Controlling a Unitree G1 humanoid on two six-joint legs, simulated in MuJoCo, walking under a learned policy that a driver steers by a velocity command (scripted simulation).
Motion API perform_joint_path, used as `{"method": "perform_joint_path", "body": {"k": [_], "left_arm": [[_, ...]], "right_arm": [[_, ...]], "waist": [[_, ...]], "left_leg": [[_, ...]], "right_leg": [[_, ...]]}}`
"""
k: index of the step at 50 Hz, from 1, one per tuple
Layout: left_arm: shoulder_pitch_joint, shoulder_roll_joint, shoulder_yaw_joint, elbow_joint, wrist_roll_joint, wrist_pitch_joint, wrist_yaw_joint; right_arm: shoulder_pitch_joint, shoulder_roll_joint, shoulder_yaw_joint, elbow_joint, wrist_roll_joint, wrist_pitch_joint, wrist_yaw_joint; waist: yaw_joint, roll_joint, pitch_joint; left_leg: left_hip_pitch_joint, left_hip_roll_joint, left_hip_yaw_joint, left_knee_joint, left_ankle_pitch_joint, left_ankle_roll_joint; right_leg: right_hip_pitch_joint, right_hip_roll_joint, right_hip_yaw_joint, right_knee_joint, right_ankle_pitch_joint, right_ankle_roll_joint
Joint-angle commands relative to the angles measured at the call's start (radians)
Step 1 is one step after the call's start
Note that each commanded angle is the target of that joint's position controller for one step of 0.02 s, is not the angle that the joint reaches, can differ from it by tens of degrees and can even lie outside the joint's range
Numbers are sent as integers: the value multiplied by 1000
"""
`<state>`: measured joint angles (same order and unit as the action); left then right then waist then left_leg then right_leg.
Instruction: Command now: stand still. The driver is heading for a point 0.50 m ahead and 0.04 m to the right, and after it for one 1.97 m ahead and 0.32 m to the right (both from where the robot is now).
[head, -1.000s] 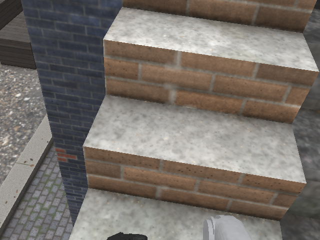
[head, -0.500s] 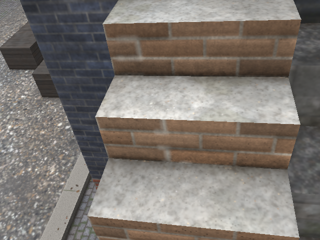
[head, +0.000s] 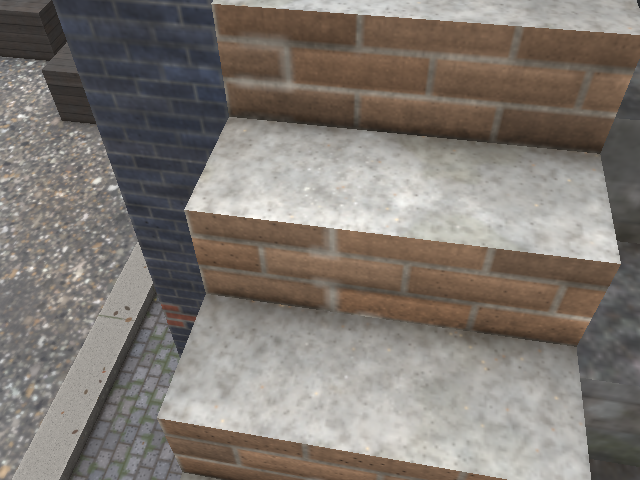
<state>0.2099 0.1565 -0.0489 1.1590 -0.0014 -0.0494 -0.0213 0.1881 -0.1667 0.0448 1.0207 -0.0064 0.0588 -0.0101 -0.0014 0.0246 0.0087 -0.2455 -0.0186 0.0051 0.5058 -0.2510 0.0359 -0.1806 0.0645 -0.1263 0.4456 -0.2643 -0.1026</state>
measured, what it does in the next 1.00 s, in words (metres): climbs: left foot 0.18 m higher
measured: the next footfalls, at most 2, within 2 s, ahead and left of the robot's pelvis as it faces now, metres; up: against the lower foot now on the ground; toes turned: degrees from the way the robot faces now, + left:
left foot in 0.94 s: +0.12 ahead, +0.08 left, +0.18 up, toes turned -6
right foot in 1.24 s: -0.01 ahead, -0.11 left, +0.00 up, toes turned -3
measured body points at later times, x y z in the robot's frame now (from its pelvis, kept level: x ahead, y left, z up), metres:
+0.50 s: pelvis +0.08 -0.01 +0.00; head +0.08 -0.02 +0.45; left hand +0.15 +0.21 -0.15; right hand +0.11 -0.26 -0.16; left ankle +0.01 +0.10 -0.73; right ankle +0.00 -0.06 -0.71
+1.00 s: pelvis +0.14 -0.06 +0.07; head +0.14 -0.08 +0.52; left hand +0.20 +0.19 -0.07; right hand +0.26 -0.29 -0.06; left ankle +0.09 +0.08 -0.53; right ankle +0.04 -0.10 -0.66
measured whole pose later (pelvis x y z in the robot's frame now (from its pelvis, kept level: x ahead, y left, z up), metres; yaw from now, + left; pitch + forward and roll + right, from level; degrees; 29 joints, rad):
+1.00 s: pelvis +0.14 -0.06 +0.07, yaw -2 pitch -1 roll +5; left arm 0.23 0.22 -0.02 1.08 0.04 -0.02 -0.02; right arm 0.10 -0.20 0.02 0.90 0.00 0.01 0.05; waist -0.07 -0.05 0.02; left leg -0.48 -0.10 0.01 1.36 -0.82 0.02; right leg -0.03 -0.05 -0.11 0.45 0.24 -0.05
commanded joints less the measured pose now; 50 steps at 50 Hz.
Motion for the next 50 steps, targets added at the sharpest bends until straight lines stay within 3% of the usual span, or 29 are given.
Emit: {"method": "perform_joint_path", "body": {"k": [1,3,4,8,12,16,18,21,23,25,26,27,28,29,31,32,33,34,35,36,37,38,39,41,45,46,47,49,50], "left_arm": [[9,55,2,-22,-2,-12,-4],[12,58,3,-22,-1,-11,-3],[1,60,4,-13,0,-8,-2],[-10,117,27,-25,-7,-8,-6],[-20,115,26,-43,-8,-18,-11],[8,77,7,-35,3,-41,-36],[26,89,8,-27,5,-49,-42],[0,130,12,-50,1,-61,-46],[-65,152,14,-74,3,-68,-48],[-128,149,16,-97,-5,-86,-64],[-145,119,12,-95,-9,-92,-77],[-120,101,11,-86,-20,-80,-85],[-112,119,16,-121,-27,-61,-81],[-111,108,6,-179,-23,-56,-72],[-92,33,-39,-228,33,-69,-68],[-21,80,-16,-183,48,-89,-71],[94,242,39,-144,29,-99,-75],[169,99,12,-83,17,-86,-65],[54,61,-17,-50,33,-60,-51],[85,46,-29,2,41,-35,-24],[166,97,-23,1,52,-22,14],[202,97,-15,7,63,1,33],[144,115,-2,-15,65,12,31],[-53,156,21,-72,48,16,19],[-94,152,26,-119,32,-15,15],[-169,169,27,-148,29,-4,21],[-236,221,44,-193,31,0,25],[-166,302,74,-229,62,7,8],[-89,323,95,-217,34,14,-5]], "right_arm": [[1,-85,-11,-44,2,-9,-2],[1,-87,-12,-46,2,-9,-1],[18,-51,1,-35,0,-13,-4],[22,-99,-14,-28,3,-33,9],[24,-113,-19,-32,4,-60,14],[41,-141,-30,-26,6,-63,29],[38,-145,-32,-32,11,-58,35],[96,-146,-33,-29,-10,-57,47],[138,-157,-33,-12,-11,-52,45],[239,-209,-51,17,-11,-26,28],[268,-184,-39,28,-13,-11,15],[179,-129,-16,-5,-20,-8,6],[59,-107,-3,-38,-22,-12,-6],[-32,-137,-7,-65,-10,-18,-13],[-195,-161,-9,-109,22,-14,-19],[-134,-214,-32,-106,43,9,-15],[-29,-204,-39,-78,16,20,-4],[-109,-334,-66,-113,38,3,3],[-58,-305,-76,-159,10,-26,29],[-37,-151,-55,-160,-44,-78,72],[-40,-40,-35,-152,-30,-134,103],[-13,-25,-33,-139,-3,-153,122],[-43,-65,-43,-157,20,-152,130],[-64,-111,-50,-166,25,-103,127],[-111,-102,-34,-194,20,-71,90],[-83,-84,-17,-216,10,-65,75],[-27,-124,-20,-193,3,-56,61],[167,-310,-96,-70,-5,-42,42],[173,-281,-108,-47,19,-32,32]], "waist": [[-2,-23,-24],[-1,-26,-22],[-4,-71,-13],[-3,-66,27],[-9,-7,45],[2,42,3],[5,10,-20],[-39,-83,-114],[-76,-83,-104],[-117,45,-115],[-119,186,-103],[-66,282,-71],[5,219,-17],[65,137,7],[169,-53,-39],[166,-138,-65],[143,-331,-162],[203,-72,-110],[35,-235,-9],[-39,-384,-23],[-11,-417,-38],[-19,-280,-95],[-48,-135,-50],[-106,-22,-28],[-104,-30,4],[-175,-81,-5],[-207,-68,-69],[-244,-20,-144],[-216,133,-138]], "left_leg": [[47,66,-91,-61,168,88],[51,66,-91,-65,184,87],[47,75,-88,-81,221,87],[-18,49,-62,-66,-84,128],[-28,73,-106,-88,-138,161],[61,106,-182,-135,-48,203],[99,95,-175,-98,60,216],[189,59,-121,3,276,217],[238,53,-103,39,420,218],[381,115,-183,-28,578,257],[403,212,-277,-96,688,314],[273,344,-359,-156,696,364],[101,352,-323,-150,679,336],[54,327,-270,-138,653,280],[3,190,-79,-88,1013,142],[166,108,-55,51,1274,101],[123,6,-8,209,1257,-20],[384,68,-68,352,1070,54],[184,21,-83,534,259,51],[-242,-116,-151,881,-183,53],[-480,-178,-211,1124,-308,46],[-574,-169,-232,1270,-299,47],[-631,-146,-184,1258,-318,28],[-606,-107,-106,1401,-399,-24],[-588,-78,-43,1326,-324,-25],[-468,-10,-64,1022,-279,0],[-181,-23,36,674,-207,16],[4,-166,204,338,82,-11],[83,-99,105,172,357,46]], "right_leg": [[-7,-127,139,-103,209,-34],[3,-127,138,-104,229,-31],[6,-125,137,-98,289,-23],[-44,-152,183,-137,-104,-80],[-94,-149,181,-91,-136,-99],[-89,-100,101,33,59,-80],[-72,-107,104,54,184,-60],[-44,-115,119,150,648,-31],[-120,-118,125,247,893,-5],[-304,-79,104,437,681,58],[-410,-28,68,643,228,109],[-443,-59,115,902,-360,151],[-447,-107,227,1077,-562,161],[-476,-129,258,1014,-612,159],[-191,-170,140,343,-310,108],[-128,-81,41,36,80,80],[41,-81,121,112,573,-3],[-114,-82,82,-400,390,18],[34,-186,159,-511,745,22],[347,-240,170,-130,1601,116],[479,-314,181,30,2062,97],[519,-333,191,33,1922,70],[478,-322,173,-9,1681,32],[309,-343,168,-60,1517,-54],[207,-296,88,-104,1444,-42],[124,-247,39,-69,1379,25],[9,-200,-3,-78,1491,42],[181,-91,-37,83,1653,100],[131,-27,-15,397,1014,126]]}}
